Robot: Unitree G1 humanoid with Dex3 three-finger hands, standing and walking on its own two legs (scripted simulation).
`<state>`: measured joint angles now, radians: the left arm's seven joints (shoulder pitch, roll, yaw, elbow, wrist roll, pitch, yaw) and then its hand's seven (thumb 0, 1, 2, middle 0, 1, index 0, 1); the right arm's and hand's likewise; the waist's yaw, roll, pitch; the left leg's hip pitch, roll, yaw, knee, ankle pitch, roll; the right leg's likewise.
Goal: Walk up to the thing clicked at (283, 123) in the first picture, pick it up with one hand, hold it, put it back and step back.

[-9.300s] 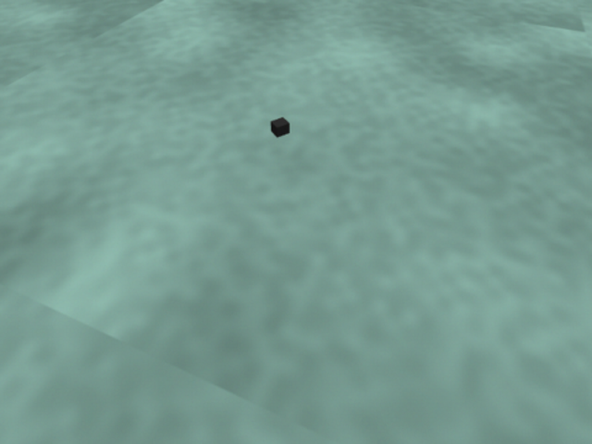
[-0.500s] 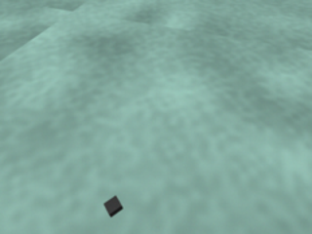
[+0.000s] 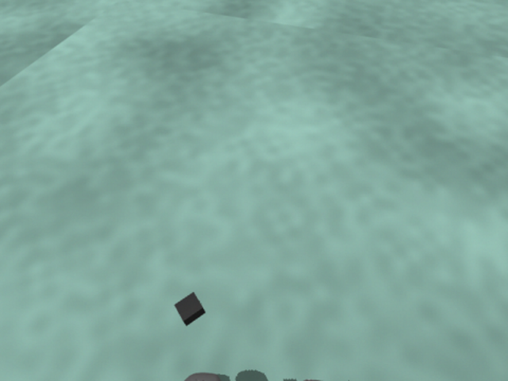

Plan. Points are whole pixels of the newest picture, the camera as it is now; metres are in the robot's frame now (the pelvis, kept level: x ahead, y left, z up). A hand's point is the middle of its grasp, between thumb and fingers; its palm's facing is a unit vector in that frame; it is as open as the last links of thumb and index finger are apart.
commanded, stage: walk up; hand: left
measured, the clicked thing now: (190, 308) +0.42 +0.28 -0.73
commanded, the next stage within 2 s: none
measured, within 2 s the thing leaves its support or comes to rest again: neither
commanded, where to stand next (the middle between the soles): +0.03 +0.03 m, yaw +1 degrees
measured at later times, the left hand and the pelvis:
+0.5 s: hand out of the picture +0.09 +0.27 -0.14, palm faces +0.03 -0.94 -0.33, open 7.4 cm; pelvis +0.01 +0.02 +0.02, yaw +1 degrees
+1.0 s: hand out of the picture +0.10 +0.26 -0.14, palm faces +0.02 -0.94 -0.33, open 7.4 cm; pelvis +0.01 +0.01 +0.02, yaw +1 degrees
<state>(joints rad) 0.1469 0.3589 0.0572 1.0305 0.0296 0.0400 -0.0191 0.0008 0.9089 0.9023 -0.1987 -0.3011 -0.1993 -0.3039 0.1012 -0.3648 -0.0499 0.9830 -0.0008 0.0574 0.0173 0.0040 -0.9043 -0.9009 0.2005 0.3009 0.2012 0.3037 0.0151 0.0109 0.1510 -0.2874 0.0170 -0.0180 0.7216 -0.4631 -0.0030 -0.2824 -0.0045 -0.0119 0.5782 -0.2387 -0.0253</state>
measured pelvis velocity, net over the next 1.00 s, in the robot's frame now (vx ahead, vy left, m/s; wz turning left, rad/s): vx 0.01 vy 0.01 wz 0.02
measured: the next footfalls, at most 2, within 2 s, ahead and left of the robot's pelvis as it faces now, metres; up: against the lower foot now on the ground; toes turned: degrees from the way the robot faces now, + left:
left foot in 1.68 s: -0.04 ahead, +0.17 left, +0.00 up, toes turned +1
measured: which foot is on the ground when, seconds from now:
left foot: down 0.00-1.00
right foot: down 0.00-1.00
